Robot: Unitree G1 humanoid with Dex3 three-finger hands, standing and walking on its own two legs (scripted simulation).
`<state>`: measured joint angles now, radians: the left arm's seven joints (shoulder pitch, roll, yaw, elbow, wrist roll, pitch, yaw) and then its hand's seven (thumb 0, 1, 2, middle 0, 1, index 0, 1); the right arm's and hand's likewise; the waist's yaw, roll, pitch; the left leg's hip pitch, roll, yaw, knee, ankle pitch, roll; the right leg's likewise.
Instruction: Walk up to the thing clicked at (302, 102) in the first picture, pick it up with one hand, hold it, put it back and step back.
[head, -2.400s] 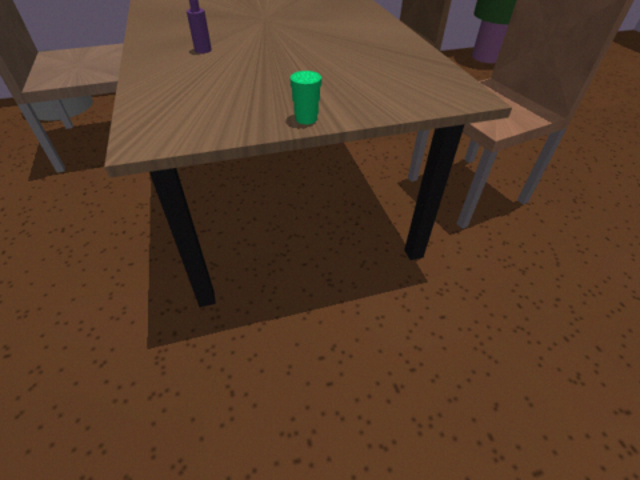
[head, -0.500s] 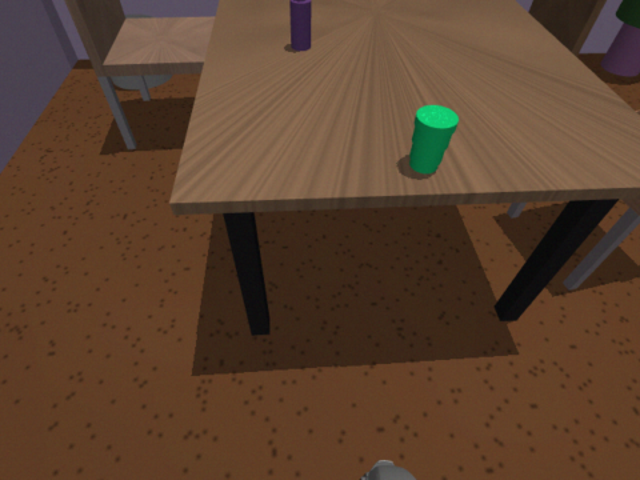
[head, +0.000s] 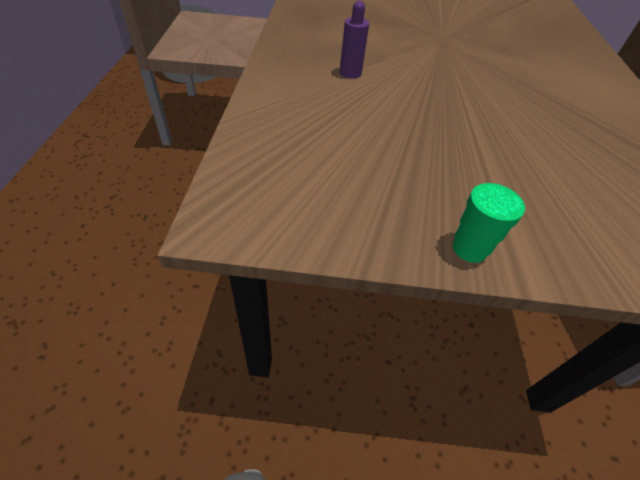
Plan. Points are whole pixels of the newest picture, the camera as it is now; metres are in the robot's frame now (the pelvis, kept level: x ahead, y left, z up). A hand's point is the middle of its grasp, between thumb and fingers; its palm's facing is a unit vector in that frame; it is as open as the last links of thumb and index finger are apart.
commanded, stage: walk up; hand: right
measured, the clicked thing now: (482, 226) +0.50 -0.22 +0.03
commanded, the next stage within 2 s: none
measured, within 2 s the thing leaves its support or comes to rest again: neither
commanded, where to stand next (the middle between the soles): +0.10 +0.00 m, yaw -1 degrees
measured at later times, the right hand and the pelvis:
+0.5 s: hand out of the picture +0.15 -0.32 -0.16, palm faces -0.04 +0.95 -0.32, open 7.4 cm; pelvis +0.04 -0.05 +0.00, yaw +0 degrees
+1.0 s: hand out of the picture +0.14 -0.27 -0.14, palm faces -0.05 +0.94 -0.35, open 7.4 cm; pelvis +0.04 -0.01 +0.00, yaw +1 degrees
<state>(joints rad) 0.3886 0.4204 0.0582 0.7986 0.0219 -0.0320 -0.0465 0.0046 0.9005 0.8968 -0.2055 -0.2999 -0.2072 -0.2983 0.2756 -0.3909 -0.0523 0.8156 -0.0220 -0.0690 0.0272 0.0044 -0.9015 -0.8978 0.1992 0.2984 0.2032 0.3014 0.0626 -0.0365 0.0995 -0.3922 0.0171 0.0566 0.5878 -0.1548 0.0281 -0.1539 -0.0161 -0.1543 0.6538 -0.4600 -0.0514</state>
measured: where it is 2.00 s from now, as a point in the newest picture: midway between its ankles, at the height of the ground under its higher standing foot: outside the picture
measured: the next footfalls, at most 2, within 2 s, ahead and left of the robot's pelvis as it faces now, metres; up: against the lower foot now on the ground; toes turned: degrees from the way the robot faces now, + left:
right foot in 0.32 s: +0.12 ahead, -0.16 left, +0.00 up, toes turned +0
left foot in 0.68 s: +0.08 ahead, +0.13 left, +0.00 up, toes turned +1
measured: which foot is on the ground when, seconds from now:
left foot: down 0.00-0.34, up 0.36-0.66, down 0.68-1.00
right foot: down 0.00-0.02, up 0.04-0.30, down 0.32-1.00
